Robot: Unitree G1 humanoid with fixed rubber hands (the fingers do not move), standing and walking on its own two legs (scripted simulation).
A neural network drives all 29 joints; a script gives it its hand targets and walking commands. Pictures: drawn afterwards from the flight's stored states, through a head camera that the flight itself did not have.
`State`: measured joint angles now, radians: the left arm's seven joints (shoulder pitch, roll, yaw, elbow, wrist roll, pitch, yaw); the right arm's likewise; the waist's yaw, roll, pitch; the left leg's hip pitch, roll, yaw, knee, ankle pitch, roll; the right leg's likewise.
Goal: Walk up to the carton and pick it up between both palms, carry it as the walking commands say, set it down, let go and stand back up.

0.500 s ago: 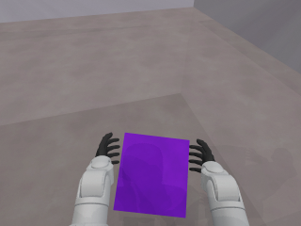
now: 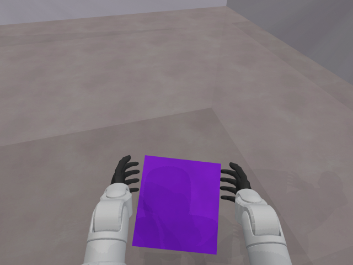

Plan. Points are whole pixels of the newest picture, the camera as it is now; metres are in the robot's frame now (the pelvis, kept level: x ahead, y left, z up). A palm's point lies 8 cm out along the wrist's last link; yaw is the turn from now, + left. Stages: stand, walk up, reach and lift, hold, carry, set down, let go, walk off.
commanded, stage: carry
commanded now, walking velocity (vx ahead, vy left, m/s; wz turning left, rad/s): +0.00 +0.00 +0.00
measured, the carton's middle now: (176, 200) +0.32 +0.02 -0.07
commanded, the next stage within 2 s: hold in 0.48 s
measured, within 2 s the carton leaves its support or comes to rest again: neither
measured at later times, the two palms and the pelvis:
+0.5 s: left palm (119, 186) +0.30 +0.15 +0.04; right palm (240, 192) +0.29 -0.13 +0.03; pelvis +0.00 +0.00 +0.00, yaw +0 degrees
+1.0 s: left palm (124, 183) +0.30 +0.14 +0.05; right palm (244, 185) +0.31 -0.14 +0.03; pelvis +0.02 -0.03 +0.01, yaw +4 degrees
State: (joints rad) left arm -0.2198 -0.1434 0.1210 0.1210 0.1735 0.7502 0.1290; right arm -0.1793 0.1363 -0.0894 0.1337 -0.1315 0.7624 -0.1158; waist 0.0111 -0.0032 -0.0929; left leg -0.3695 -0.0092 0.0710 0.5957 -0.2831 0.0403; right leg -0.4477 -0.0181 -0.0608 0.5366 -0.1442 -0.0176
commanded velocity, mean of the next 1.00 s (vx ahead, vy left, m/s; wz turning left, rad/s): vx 0.00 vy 0.00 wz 0.00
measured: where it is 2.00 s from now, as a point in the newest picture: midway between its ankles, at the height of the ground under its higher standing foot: outside the picture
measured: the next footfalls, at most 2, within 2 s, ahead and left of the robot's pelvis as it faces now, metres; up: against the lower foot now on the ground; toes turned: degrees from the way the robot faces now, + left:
none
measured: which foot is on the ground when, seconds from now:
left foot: down 0.00-1.00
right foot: down 0.00-1.00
